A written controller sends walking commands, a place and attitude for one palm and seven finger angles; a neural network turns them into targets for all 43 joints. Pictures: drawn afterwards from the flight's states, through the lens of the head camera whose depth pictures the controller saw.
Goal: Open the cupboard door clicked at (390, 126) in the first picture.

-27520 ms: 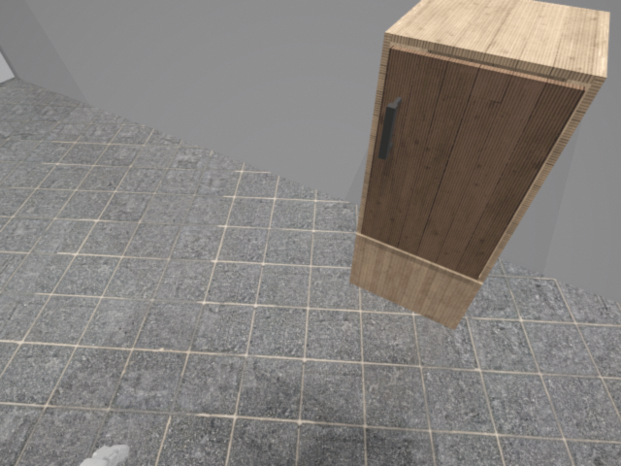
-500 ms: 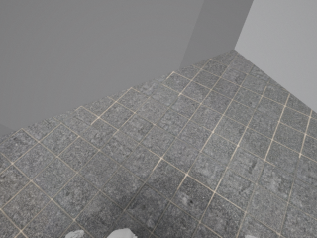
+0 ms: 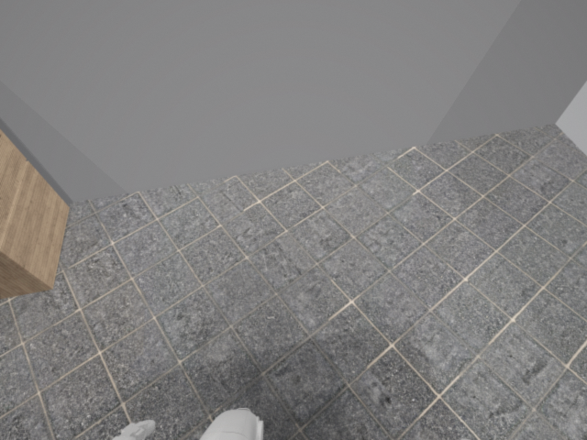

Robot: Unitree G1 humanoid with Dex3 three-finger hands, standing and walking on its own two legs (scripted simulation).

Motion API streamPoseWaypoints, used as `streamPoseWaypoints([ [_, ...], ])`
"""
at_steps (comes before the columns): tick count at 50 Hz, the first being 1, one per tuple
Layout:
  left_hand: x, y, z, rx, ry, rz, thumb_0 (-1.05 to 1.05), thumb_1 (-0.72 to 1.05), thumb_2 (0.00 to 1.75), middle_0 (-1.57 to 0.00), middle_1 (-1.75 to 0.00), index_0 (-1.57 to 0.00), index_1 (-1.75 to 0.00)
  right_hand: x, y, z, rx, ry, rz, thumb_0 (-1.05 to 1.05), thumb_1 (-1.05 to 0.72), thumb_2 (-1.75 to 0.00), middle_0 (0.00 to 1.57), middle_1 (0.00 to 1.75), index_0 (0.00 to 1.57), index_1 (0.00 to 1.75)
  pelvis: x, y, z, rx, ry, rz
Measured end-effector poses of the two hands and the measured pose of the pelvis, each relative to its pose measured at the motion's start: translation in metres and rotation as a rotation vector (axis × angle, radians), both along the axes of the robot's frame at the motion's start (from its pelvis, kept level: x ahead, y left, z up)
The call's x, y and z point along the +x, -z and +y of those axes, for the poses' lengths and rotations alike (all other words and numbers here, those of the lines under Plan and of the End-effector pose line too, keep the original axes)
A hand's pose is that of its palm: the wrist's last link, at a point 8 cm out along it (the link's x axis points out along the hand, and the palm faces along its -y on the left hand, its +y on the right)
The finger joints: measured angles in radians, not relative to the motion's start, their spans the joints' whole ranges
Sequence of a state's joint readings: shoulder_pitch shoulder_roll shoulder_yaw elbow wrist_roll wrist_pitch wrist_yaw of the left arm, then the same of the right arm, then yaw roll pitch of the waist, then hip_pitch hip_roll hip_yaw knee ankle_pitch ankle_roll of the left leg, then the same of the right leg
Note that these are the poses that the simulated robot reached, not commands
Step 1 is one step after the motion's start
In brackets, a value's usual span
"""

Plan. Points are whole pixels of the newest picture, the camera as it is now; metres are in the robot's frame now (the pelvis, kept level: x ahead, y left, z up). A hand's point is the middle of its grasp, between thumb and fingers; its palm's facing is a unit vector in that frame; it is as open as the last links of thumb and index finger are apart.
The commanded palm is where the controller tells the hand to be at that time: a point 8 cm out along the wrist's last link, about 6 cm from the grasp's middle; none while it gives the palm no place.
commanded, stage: turn to face it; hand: left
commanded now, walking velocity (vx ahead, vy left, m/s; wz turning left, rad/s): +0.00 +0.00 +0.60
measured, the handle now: out of the picture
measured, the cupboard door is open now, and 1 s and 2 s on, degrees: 48 48 48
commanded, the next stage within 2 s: take the last steps up to it in 1.60 s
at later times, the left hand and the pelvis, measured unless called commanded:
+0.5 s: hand out of the picture +0.06 +0.22 -0.16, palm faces +0.30 -0.90 -0.31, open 7.4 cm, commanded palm none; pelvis +0.01 -0.02 -0.01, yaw +17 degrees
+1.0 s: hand out of the picture -0.04 +0.21 -0.17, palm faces +0.59 -0.77 -0.26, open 7.4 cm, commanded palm none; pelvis +0.02 -0.02 +0.00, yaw +36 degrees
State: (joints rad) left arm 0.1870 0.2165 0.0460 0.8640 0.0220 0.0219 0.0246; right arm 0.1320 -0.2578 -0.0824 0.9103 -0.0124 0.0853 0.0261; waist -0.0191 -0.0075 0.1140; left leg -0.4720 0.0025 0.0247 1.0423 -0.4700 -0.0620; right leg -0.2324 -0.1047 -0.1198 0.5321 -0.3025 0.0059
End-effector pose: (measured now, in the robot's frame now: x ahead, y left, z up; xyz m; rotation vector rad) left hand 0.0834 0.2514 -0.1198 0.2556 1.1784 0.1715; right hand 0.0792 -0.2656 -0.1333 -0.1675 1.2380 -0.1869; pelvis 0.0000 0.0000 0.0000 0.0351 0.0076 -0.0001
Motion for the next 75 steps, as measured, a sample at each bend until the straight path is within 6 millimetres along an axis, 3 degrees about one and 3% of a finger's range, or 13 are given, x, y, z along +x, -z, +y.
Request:
streamPoseWaypoints([
  [9, -0.055, 0.038, 0.021, -0.073, -0.164, 0.075, 0.0, 0.9, 0.9, -0.21, -0.3, -0.2, -0.3, 0.07, -0.007, 0.033, -0.051, -0.194, -0.105, 0.0, -0.9, -0.9, 0.2, 0.3, 0.2, 0.3, 0.005, 0.017, 0.017, -0.023, -0.125, 0.012],
  [16, -0.058, 0.025, 0.032, -0.047, -0.25, 0.047, 0.01, 0.9, 0.9, -0.2, -0.3, -0.2, -0.3, 0.068, -0.012, 0.045, -0.056, -0.279, -0.058, 0.0, -0.9, -0.9, 0.2, 0.3, 0.2, 0.3, 0.003, 0.006, 0.009, -0.041, -0.204, 0.003],
  [24, -0.048, 0.005, 0.017, 0.023, -0.294, -0.062, 0.0, 0.9, 0.9, -0.2, -0.3, -0.2, -0.3, 0.071, 0.011, 0.022, -0.006, -0.315, 0.006, 0.0, -0.9, -0.9, 0.2, 0.3, 0.2, 0.3, 0.01, 0.012, -0.02, -0.027, -0.291, 0.005],
  [27, -0.059, 0.001, 0.004, 0.039, -0.321, -0.062, 0.0, 0.9, 0.9, -0.2, -0.3, -0.2, -0.3, 0.082, 0.016, 0.013, -0.001, -0.334, 0.016, 0.0, -0.9, -0.9, 0.2, 0.3, 0.2, 0.3, 0.01, 0.012, -0.028, -0.027, -0.335, -0.013],
  [32, -0.084, 0.0, -0.017, 0.0, -0.393, -0.021, 0.0, 0.9, 0.9, -0.21, -0.3, -0.2, -0.3, 0.103, 0.002, 0.015, -0.005, -0.387, 0.017, 0.0, -0.9, -0.9, 0.2, 0.3, 0.2, 0.3, 0.015, 0.001, -0.031, -0.008, -0.401, -0.013],
  [38, -0.119, 0.018, -0.029, -0.072, -0.49, 0.014, 0.0, 0.9, 0.9, -0.21, -0.3, -0.2, -0.3, 0.137, -0.011, 0.046, -0.027, -0.504, -0.027, 0.0, -0.91, -0.9, 0.2, 0.3, 0.19, 0.3, 0.017, 0.003, -0.023, -0.003, -0.478, -0.004],
  [41, -0.141, 0.037, -0.023, -0.096, -0.55, 0.04, 0.0, 0.9, 0.9, -0.21, -0.3, -0.2, -0.3, 0.153, -0.006, 0.066, -0.043, -0.567, -0.083, 0.0, -0.9, -0.9, 0.2, 0.3, 0.19, 0.3, 0.015, 0.017, -0.013, -0.028, -0.521, 0.001],
  [44, -0.154, 0.04, -0.018, -0.09, -0.598, 0.076, 0.0, 0.9, 0.9, -0.21, -0.3, -0.2, -0.3, 0.157, -0.01, 0.079, -0.05, -0.617, -0.09, 0.0, -0.9, -0.9, 0.2, 0.3, 0.2, 0.3, 0.014, 0.015, -0.014, -0.026, -0.547, 0.0],
  [54, -0.143, 0.007, -0.01, 0.006, -0.693, -0.02, 0.0, 0.91, 0.9, -0.2, -0.3, -0.2, -0.3, 0.168, 0.002, 0.084, -0.019, -0.714, -0.011, 0.0, -0.9, -0.9, 0.2, 0.3, 0.2, 0.3, 0.031, 0.006, -0.031, -0.046, -0.674, 0.0],
  [58, -0.142, 0.001, -0.023, 0.056, -0.722, -0.056, 0.0, 0.9, 0.9, -0.2, -0.3, -0.2, -0.3, 0.188, 0.016, 0.081, 0.001, -0.738, 0.003, 0.0, -0.9, -0.9, 0.2, 0.3, 0.2, 0.3, 0.04, 0.013, -0.041, -0.033, -0.727, -0.007],
  [62, -0.151, -0.003, -0.044, 0.034, -0.779, -0.038, 0.0, 0.9, 0.9, -0.2, -0.3, -0.2, -0.3, 0.205, 0.008, 0.09, 0.002, -0.78, 0.004, 0.0, -0.9, -0.9, 0.2, 0.3, 0.2, 0.3, 0.045, 0.005, -0.04, -0.016, -0.784, -0.017],
  [69, -0.18, 0.016, -0.076, -0.067, -0.879, 0.006, 0.0, 0.9, 0.9, -0.21, -0.3, -0.2, -0.3, 0.227, -0.008, 0.135, 0.0, -0.897, -0.046, 0.0, -0.91, -0.9, 0.2, 0.3, 0.19, 0.3, 0.046, 0.003, -0.031, 0.003, -0.858, -0.005],
  [75, -0.214, 0.039, -0.083, -0.113, -0.971, 0.08, 0.0, 0.9, 0.9, -0.21, -0.3, -0.2, -0.3, 0.229, -0.006, 0.17, -0.011, -0.992, -0.105, 0.0, -0.9, -0.9, 0.2, 0.3, 0.2, 0.3, 0.042, 0.015, -0.022, -0.016, -0.902, -0.009],
])
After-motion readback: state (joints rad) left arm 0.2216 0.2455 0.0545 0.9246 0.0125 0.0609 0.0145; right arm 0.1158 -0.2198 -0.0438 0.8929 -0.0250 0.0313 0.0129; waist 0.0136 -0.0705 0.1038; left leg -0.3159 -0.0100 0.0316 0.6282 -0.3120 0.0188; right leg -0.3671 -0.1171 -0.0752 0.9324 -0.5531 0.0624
